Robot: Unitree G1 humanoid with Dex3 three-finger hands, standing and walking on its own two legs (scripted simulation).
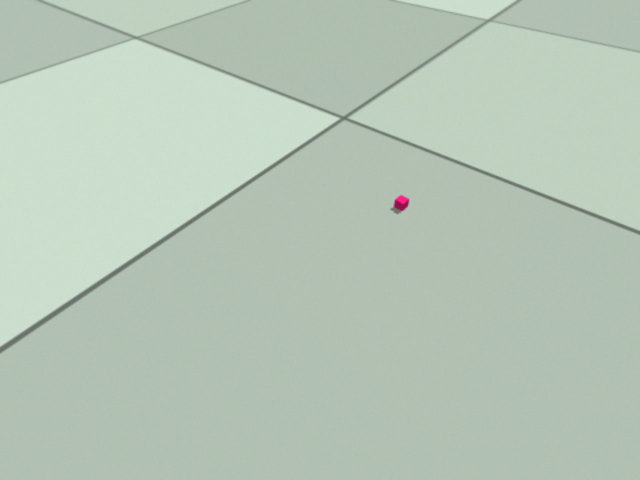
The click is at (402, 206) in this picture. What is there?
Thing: small box
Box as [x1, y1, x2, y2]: [394, 195, 408, 210]
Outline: 400,195 395,199 394,206 402,210 407,206 408,199
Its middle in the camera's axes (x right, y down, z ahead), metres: +0.39 -0.19 +1.87
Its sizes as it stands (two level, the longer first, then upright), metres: 0.048 0.048 0.045
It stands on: the floor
